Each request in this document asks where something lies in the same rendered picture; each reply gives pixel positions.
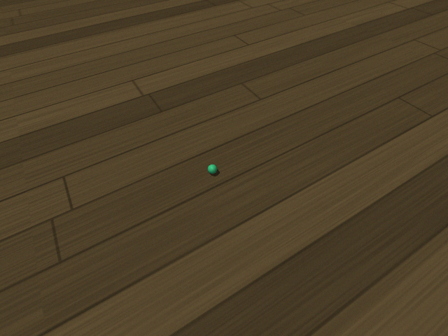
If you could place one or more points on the ball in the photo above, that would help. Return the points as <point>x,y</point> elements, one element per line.
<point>212,169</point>

